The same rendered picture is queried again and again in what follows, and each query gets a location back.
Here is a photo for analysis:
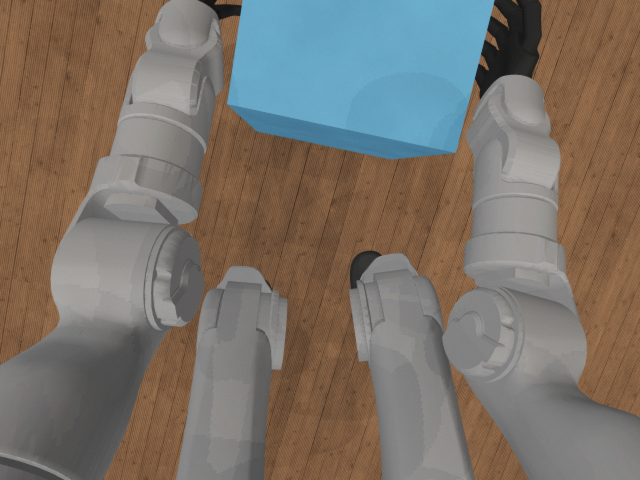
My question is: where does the robot left forearm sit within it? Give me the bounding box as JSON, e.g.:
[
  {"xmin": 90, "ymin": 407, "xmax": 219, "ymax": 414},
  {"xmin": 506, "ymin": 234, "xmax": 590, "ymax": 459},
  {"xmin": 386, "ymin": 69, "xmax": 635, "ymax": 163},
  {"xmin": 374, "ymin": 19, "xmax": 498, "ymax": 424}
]
[{"xmin": 51, "ymin": 0, "xmax": 224, "ymax": 304}]

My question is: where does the robot right shin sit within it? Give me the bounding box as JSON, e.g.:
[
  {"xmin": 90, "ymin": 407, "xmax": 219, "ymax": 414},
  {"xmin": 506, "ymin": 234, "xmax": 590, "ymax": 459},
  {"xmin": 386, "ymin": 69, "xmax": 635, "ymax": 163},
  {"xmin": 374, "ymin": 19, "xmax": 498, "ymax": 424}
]
[{"xmin": 360, "ymin": 253, "xmax": 444, "ymax": 334}]

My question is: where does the robot left upper arm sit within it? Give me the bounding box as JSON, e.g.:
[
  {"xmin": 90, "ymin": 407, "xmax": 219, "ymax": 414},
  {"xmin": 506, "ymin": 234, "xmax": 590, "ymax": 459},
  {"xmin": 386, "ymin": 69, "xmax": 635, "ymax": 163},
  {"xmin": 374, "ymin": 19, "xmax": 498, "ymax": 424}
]
[{"xmin": 0, "ymin": 217, "xmax": 205, "ymax": 480}]

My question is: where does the robot right upper arm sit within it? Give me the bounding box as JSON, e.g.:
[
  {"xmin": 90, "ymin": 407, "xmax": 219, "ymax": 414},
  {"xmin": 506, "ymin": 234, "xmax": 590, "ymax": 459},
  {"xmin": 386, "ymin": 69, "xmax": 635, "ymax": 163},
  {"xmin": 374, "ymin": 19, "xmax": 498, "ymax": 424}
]
[{"xmin": 442, "ymin": 285, "xmax": 640, "ymax": 480}]

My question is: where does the robot right forearm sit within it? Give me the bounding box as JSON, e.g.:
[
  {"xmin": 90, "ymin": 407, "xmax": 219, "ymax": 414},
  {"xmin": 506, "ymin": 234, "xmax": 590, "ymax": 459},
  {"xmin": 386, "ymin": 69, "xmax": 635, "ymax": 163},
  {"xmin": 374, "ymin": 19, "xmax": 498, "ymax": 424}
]
[{"xmin": 463, "ymin": 75, "xmax": 581, "ymax": 323}]

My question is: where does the robot right hand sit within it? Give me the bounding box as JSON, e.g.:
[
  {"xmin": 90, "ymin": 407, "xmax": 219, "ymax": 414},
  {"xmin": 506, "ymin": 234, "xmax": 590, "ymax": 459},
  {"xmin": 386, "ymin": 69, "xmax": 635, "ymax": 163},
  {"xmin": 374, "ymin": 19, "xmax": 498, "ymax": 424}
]
[{"xmin": 475, "ymin": 0, "xmax": 542, "ymax": 99}]

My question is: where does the robot left hand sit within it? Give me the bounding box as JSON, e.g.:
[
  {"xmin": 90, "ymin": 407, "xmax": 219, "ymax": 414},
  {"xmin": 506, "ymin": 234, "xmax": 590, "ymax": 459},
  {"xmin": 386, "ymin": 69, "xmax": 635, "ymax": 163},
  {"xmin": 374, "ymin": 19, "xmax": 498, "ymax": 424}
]
[{"xmin": 198, "ymin": 0, "xmax": 242, "ymax": 20}]

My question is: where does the carton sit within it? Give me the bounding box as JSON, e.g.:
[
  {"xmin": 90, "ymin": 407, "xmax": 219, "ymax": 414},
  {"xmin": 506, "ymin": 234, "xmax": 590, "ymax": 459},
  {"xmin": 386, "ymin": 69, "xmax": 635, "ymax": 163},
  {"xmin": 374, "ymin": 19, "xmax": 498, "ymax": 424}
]
[{"xmin": 227, "ymin": 0, "xmax": 495, "ymax": 159}]

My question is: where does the robot left thigh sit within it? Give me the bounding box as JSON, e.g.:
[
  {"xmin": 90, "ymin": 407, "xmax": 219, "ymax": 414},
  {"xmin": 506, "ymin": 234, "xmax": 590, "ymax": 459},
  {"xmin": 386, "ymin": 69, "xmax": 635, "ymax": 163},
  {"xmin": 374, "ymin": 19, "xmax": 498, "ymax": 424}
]
[{"xmin": 176, "ymin": 281, "xmax": 287, "ymax": 480}]

